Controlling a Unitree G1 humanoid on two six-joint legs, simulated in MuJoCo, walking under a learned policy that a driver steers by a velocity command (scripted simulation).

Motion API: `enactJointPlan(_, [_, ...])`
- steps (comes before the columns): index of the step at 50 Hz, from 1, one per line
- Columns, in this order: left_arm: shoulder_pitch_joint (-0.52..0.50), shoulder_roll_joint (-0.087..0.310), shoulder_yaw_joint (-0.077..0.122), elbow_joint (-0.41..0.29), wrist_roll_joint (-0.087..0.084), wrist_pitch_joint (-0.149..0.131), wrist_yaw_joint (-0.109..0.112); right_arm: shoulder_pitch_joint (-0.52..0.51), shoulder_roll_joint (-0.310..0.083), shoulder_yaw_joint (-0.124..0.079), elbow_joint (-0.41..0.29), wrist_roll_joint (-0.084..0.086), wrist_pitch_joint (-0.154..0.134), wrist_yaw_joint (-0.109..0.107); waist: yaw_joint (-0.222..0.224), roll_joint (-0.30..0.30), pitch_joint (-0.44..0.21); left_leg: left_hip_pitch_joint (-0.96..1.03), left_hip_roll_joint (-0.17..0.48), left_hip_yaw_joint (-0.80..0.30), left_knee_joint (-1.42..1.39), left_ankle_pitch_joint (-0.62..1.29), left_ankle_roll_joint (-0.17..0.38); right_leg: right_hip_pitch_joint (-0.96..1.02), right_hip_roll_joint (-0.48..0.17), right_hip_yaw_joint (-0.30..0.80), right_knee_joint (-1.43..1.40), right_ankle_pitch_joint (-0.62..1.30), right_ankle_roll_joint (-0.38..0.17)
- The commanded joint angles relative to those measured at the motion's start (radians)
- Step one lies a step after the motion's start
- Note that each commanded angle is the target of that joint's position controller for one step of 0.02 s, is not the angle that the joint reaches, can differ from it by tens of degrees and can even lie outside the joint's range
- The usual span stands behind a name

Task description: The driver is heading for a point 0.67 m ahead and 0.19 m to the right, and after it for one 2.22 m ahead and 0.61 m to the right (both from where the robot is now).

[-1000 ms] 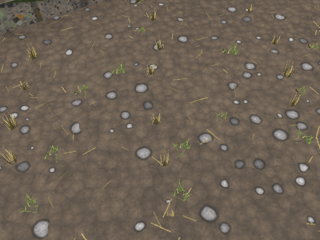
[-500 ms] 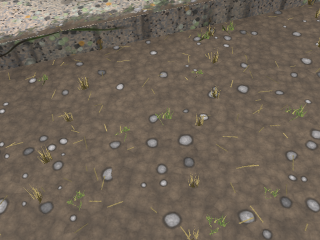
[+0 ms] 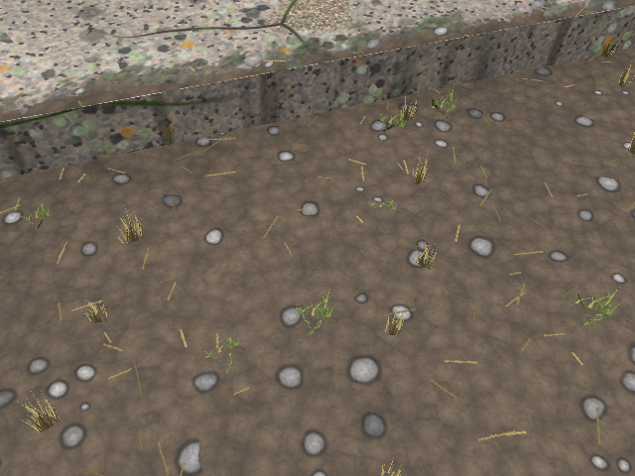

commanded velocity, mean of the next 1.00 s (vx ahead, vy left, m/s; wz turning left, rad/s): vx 0.32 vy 0.00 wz -0.43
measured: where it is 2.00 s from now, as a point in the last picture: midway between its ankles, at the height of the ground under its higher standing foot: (393, 444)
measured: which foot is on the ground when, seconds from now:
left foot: down 0.00-0.38, up 0.40-0.78, down 0.80-1.00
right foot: up 0.00-0.34, down 0.36-0.80, up 0.82-1.00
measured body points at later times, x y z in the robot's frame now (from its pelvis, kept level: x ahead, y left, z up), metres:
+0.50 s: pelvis +0.27 -0.07 -0.01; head +0.31 -0.09 +0.44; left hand +0.48 +0.16 -0.11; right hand +0.31 -0.37 -0.12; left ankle +0.22 +0.10 -0.65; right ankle +0.31 -0.15 -0.74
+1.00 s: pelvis +0.45 -0.07 -0.01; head +0.48 -0.08 +0.44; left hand +0.70 +0.10 -0.13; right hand +0.46 -0.37 -0.11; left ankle +0.57 -0.02 -0.74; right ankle +0.34 -0.18 -0.70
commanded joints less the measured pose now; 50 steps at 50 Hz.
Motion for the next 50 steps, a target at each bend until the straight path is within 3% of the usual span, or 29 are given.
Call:
enactJointPlan(1, [0.029, 0.048, 0.018, -0.051, 0.001, 0.012, 0.005, -0.023, -0.121, -0.036, -0.036, -0.006, -0.035, -0.008, 0.015, 0.117, -0.013, 0.078, 0.287, -0.198, -0.237, 0.190, 0.152, -0.132, -0.049, 0.074, -0.030, 0.112, 0.019])
enactJointPlan(4, [-0.031, 0.037, 0.017, -0.069, 0.005, 0.009, -0.001, -0.010, -0.132, -0.039, -0.009, -0.008, -0.034, -0.019, 0.002, 0.098, 0.006, 0.106, 0.268, -0.092, -0.250, 0.263, 0.130, -0.166, -0.033, 0.082, -0.176, 0.275, 0.025])
enactJointPlan(7, [-0.127, 0.017, 0.007, -0.099, 0.008, 0.002, -0.019, 0.007, -0.151, -0.040, 0.010, -0.002, -0.029, -0.028, -0.036, 0.088, 0.034, 0.119, 0.252, -0.005, -0.264, 0.275, 0.101, -0.130, -0.020, 0.017, -0.343, 0.401, 0.014])
enactJointPlan(12, [-0.271, 0.002, -0.004, -0.183, 0.006, 0.000, -0.051, 0.098, -0.180, -0.049, 0.064, 0.014, 0.006, -0.037, -0.086, 0.072, 0.074, 0.309, 0.311, 0.047, -0.199, 0.383, 0.087, -0.205, -0.002, -0.049, -0.474, 0.326, -0.027])
enactJointPlan(13, [-0.282, 0.005, -0.003, -0.198, 0.006, 0.000, -0.059, 0.100, -0.185, -0.051, 0.068, 0.017, 0.016, -0.039, -0.081, 0.078, 0.071, 0.341, 0.320, 0.058, -0.167, 0.455, 0.080, -0.202, 0.010, -0.069, -0.487, 0.279, -0.040])
enactJointPlan(15, [-0.252, 0.029, 0.010, -0.214, 0.006, 0.004, -0.068, 0.082, -0.212, -0.058, 0.061, 0.020, 0.033, -0.050, -0.043, 0.117, 0.021, 0.372, 0.322, 0.090, -0.052, 0.771, 0.058, -0.104, 0.065, -0.129, -0.491, 0.175, -0.075])
enactJointPlan(16, [-0.195, 0.052, 0.023, -0.209, 0.007, 0.009, -0.068, 0.075, -0.226, -0.062, 0.055, 0.020, 0.042, -0.057, -0.005, 0.142, -0.025, 0.374, 0.319, 0.104, 0.048, 0.934, 0.047, -0.016, 0.102, -0.157, -0.483, 0.124, -0.097])
enactJointPlan(17, [-0.078, 0.092, 0.047, -0.187, 0.005, 0.012, -0.063, 0.064, -0.234, -0.063, 0.050, 0.020, 0.049, -0.064, 0.062, 0.143, -0.092, 0.334, 0.302, 0.120, 0.213, 0.997, 0.030, 0.144, 0.139, -0.165, -0.507, 0.121, -0.127])
enactJointPlan(18, [0.089, 0.151, 0.079, -0.149, 0.004, 0.016, -0.046, 0.047, -0.227, -0.057, 0.038, 0.021, 0.048, -0.070, 0.154, 0.103, -0.175, 0.172, 0.264, 0.134, 0.452, 0.861, -0.006, 0.423, 0.132, -0.101, -0.578, 0.184, -0.173])
enactJointPlan(19, [0.166, 0.265, 0.105, -0.137, 0.005, 0.023, -0.026, 0.133, -0.109, -0.019, -0.006, -0.013, 0.025, -0.058, 0.106, -0.127, -0.287, -0.253, 0.132, 0.122, 0.825, 0.115, -0.065, 0.830, -0.129, 0.336, -0.566, 0.196, -0.319])
enactJointPlan(20, [0.165, 0.248, 0.093, -0.161, 0.003, 0.011, -0.027, 0.122, -0.093, -0.001, -0.027, -0.007, -0.018, -0.037, 0.095, -0.143, -0.435, -0.492, -0.021, -0.099, 1.036, -0.432, -0.083, 0.995, -0.278, 0.804, -0.739, 0.069, -0.459])
enactJointPlan(21, [0.151, 0.176, 0.073, -0.157, 0.013, 0.005, -0.027, -0.003, -0.172, -0.024, -0.053, 0.036, -0.046, -0.020, 0.142, -0.052, -0.336, -0.593, 0.051, -0.186, 1.049, -0.357, -0.062, 0.934, -0.239, 0.672, -0.783, 0.052, -0.389])
enactJointPlan(22, [0.082, 0.149, 0.064, -0.165, 0.016, 0.000, -0.025, -0.056, -0.169, -0.020, -0.077, 0.047, -0.059, -0.018, 0.107, -0.008, -0.194, -0.590, 0.087, -0.167, 0.974, -0.273, -0.052, 0.769, -0.202, 0.521, -0.788, 0.197, -0.347])
enactJointPlan(23, [0.004, 0.126, 0.056, -0.179, 0.015, 0.000, -0.024, -0.057, -0.161, -0.022, -0.067, 0.025, -0.058, -0.026, 0.052, 0.064, -0.109, -0.535, 0.122, -0.153, 0.888, -0.232, -0.064, 0.604, -0.156, 0.399, -0.784, 0.408, -0.313])
enactJointPlan(24, [-0.048, 0.102, 0.048, -0.197, 0.020, 0.002, -0.020, -0.040, -0.175, -0.032, -0.060, 0.004, -0.045, -0.033, 0.015, 0.061, -0.073, -0.459, 0.144, -0.147, 0.830, -0.210, -0.081, 0.485, -0.123, 0.313, -0.789, 0.563, -0.295])
enactJointPlan(27, [-0.082, 0.121, 0.054, -0.201, 0.028, 0.005, -0.006, 0.006, -0.134, -0.027, -0.056, -0.009, -0.004, -0.042, -0.034, 0.027, -0.072, -0.342, 0.128, -0.115, 0.710, -0.159, -0.136, 0.304, -0.068, 0.203, -0.803, 0.802, -0.290])
enactJointPlan(29, [-0.072, 0.147, 0.063, -0.187, 0.024, 0.016, 0.009, -0.030, -0.107, -0.017, -0.069, -0.010, 0.008, -0.051, -0.027, 0.001, -0.082, -0.312, 0.090, -0.096, 0.566, -0.074, -0.159, 0.252, -0.023, 0.147, -0.781, 0.839, -0.263])
enactJointPlan(31, [-0.059, 0.148, 0.065, -0.176, 0.010, 0.037, 0.024, -0.085, -0.094, -0.009, -0.079, -0.009, 0.011, -0.048, -0.004, -0.031, -0.117, -0.248, 0.053, -0.092, 0.421, 0.066, -0.164, 0.234, 0.019, 0.122, -0.749, 0.769, -0.216])
enactJointPlan(35, [-0.021, 0.144, 0.065, -0.160, 0.006, 0.069, 0.040, -0.186, -0.116, -0.014, -0.107, 0.006, 0.015, -0.031, 0.036, -0.060, -0.136, -0.211, 0.014, -0.133, 0.238, 0.150, -0.155, 0.295, 0.000, 0.230, -0.685, 0.556, -0.173])
enactJointPlan(37, [-0.031, 0.124, 0.058, -0.162, 0.012, 0.072, 0.044, -0.160, -0.144, -0.027, -0.100, 0.003, 0.008, -0.025, 0.023, -0.073, -0.138, -0.195, 0.026, -0.154, 0.177, 0.128, -0.131, 0.351, -0.027, 0.295, -0.625, 0.485, -0.160])
enactJointPlan(39, [-0.062, 0.090, 0.046, -0.168, 0.015, 0.067, 0.045, -0.104, -0.149, -0.035, -0.088, -0.011, -0.008, -0.025, -0.019, -0.073, -0.133, -0.086, 0.054, -0.141, 0.049, 0.263, -0.080, 0.349, 0.012, 0.304, -0.523, 0.406, -0.118])
enactJointPlan(40, [-0.030, 0.039, 0.029, -0.177, 0.032, 0.059, 0.043, -0.081, -0.194, -0.040, -0.099, -0.031, -0.014, -0.033, -0.010, 0.021, -0.198, 0.064, 0.193, -0.252, 0.051, 0.551, -0.024, 0.300, 0.083, 0.244, -0.371, 0.249, -0.073])
enactJointPlan(41, [0.134, 0.002, 0.017, -0.159, 0.035, 0.053, 0.041, -0.080, -0.224, -0.041, -0.107, -0.056, -0.003, -0.037, 0.061, 0.261, -0.259, 0.282, 0.410, -0.509, 0.080, 0.890, 0.162, 0.096, 0.217, 0.156, -0.138, -0.342, -0.005])
enactJointPlan(42, [0.187, 0.068, 0.024, -0.143, 0.025, 0.057, 0.037, -0.045, -0.173, -0.036, -0.084, -0.029, 0.010, -0.033, 0.058, 0.311, -0.316, 0.286, 0.494, -0.705, 0.036, 0.670, 0.251, 0.026, 0.179, 0.153, -0.008, -0.436, 0.035])
enactJointPlan(43, [0.116, 0.135, 0.043, -0.130, 0.016, 0.074, 0.041, -0.075, -0.127, -0.022, -0.101, -0.009, 0.017, -0.030, 0.025, 0.198, -0.249, 0.233, 0.429, -0.635, 0.020, 0.471, 0.223, 0.006, 0.144, 0.156, 0.067, -0.383, 0.062])
enactJointPlan(44, [0.045, 0.141, 0.049, -0.132, 0.015, 0.094, 0.049, -0.097, -0.115, -0.016, -0.100, -0.009, 0.027, -0.027, 0.012, 0.144, -0.203, 0.181, 0.371, -0.542, 0.010, 0.331, 0.178, -0.010, 0.131, 0.131, 0.093, -0.327, 0.078])
enactJointPlan(45, [0.016, 0.134, 0.050, -0.133, 0.019, 0.112, 0.055, -0.126, -0.108, -0.010, -0.102, -0.008, 0.036, -0.025, 0.012, 0.132, -0.157, 0.112, 0.336, -0.486, -0.014, 0.232, 0.157, -0.005, 0.119, 0.122, 0.081, -0.290, 0.088])
enactJointPlan(48, [0.018, 0.048, 0.027, -0.124, 0.020, 0.121, 0.049, -0.191, -0.104, -0.007, -0.090, -0.015, 0.057, -0.028, 0.042, 0.200, -0.095, -0.052, 0.218, -0.309, -0.074, 0.109, 0.109, 0.153, 0.092, 0.033, -0.158, -0.212, 0.096])
enactJointPlan(50, [0.001, 0.020, 0.015, -0.115, 0.026, 0.111, 0.045, -0.167, -0.110, -0.011, -0.075, -0.010, 0.063, -0.031, 0.017, 0.225, -0.115, -0.027, 0.212, -0.285, -0.066, 0.122, 0.121, 0.219, 0.083, 0.005, -0.311, -0.190, 0.091])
